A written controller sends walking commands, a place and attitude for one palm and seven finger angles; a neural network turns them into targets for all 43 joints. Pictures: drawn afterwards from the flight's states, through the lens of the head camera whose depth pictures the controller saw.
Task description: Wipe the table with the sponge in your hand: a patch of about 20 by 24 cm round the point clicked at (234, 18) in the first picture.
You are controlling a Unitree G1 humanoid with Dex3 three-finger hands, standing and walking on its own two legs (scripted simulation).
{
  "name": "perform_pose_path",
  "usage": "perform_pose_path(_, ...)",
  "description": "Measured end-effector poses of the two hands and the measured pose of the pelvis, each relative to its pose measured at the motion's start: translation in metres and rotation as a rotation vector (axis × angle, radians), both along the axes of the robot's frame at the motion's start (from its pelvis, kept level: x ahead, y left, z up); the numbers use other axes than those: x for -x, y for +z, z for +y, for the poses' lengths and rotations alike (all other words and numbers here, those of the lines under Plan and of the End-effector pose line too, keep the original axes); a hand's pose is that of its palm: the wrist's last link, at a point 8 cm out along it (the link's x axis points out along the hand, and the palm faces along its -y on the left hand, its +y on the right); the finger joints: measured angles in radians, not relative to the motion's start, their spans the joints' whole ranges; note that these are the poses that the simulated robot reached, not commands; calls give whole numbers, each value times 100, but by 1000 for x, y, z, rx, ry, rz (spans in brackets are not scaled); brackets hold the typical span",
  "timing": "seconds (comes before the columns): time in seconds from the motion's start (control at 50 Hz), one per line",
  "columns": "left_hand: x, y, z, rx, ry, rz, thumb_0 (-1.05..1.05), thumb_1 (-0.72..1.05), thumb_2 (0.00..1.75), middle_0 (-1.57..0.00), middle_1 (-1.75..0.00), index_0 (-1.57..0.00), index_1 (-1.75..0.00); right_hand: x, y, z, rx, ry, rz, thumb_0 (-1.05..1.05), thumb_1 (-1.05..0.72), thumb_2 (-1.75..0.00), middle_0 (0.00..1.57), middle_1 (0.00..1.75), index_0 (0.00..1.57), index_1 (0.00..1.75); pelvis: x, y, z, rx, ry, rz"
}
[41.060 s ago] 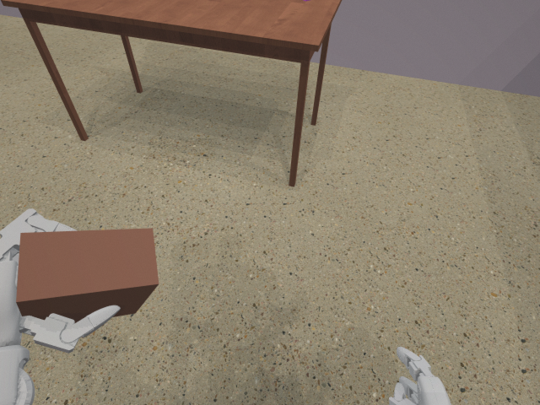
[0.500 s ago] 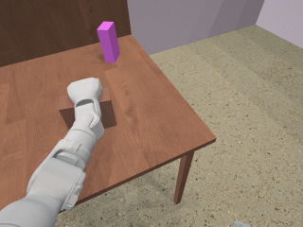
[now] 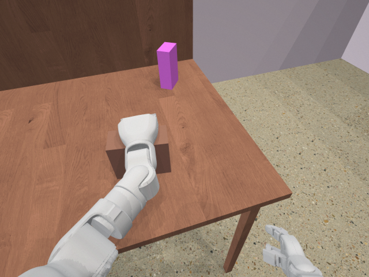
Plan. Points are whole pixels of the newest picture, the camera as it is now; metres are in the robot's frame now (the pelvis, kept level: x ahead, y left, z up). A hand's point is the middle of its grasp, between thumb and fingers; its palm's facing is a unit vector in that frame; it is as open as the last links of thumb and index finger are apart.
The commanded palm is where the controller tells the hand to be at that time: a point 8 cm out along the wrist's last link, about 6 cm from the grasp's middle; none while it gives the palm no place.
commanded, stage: wipe back along the third lane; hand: left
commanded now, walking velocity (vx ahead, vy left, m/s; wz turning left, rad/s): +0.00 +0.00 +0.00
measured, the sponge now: (142, 157) +0.39 +0.16 +0.04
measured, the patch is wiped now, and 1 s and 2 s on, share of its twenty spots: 1.00 1.00 1.00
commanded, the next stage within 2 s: slide back across to the middle lane in 0.94 s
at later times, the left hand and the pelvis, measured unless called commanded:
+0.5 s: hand (150, 163) +0.33 +0.12 +0.09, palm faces +0.08 -0.09 -0.99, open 10.2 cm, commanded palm +0.28 +0.10 +0.12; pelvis -0.01 +0.00 +0.00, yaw -1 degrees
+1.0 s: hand (156, 181) +0.29 +0.10 +0.09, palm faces +0.10 -0.13 -0.99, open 10.2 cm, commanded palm +0.23 +0.08 +0.12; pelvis -0.02 -0.04 +0.00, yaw -2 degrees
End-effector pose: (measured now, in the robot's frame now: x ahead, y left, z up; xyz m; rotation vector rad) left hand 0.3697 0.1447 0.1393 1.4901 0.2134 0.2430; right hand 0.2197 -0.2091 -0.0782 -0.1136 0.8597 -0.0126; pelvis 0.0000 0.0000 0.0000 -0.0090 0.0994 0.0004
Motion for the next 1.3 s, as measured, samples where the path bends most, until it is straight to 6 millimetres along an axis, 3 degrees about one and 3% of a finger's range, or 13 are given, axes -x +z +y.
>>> perform_pose_path(0.18, 24, 0, -8, 14, -33, -45, -1, -49, 106, -62, -142, -70, -134, 3, -2, 4, -35, 20, 15, 1, -90, -90, 20, 30, 20, 30, -2, -1, 4, 3, -4, -30)
perform_pose_path(0.48, 58, 1, -24, 26, -56, -51, 0, -49, 106, -62, -142, -70, -134, 19, -4, 9, -94, 38, -3, 1, -90, -90, 19, 30, 20, 30, 13, -1, -2, -7, -19, -75)
perform_pose_path(1.06, 111, 0, -48, 66, -88, -87, 1, -48, 106, -61, -142, -70, -134, 20, 7, -41, -106, 14, -90, 1, -91, -90, 19, 30, 20, 30, 24, 0, -38, -21, -38, -123)
perform_pose_path(1.3, 124, 8, -37, 163, -77, -107, 0, -49, 106, -62, -141, -70, -133, 20, 10, -50, -86, -6, -115, 1, -90, -90, 19, 30, 20, 30, 25, 1, -48, -24, -60, -136)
